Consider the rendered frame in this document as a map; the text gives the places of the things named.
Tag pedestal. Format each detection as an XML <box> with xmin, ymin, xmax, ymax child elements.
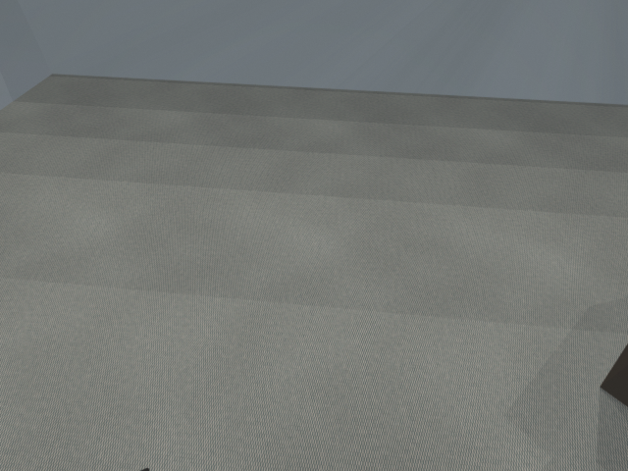
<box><xmin>601</xmin><ymin>344</ymin><xmax>628</xmax><ymax>407</ymax></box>

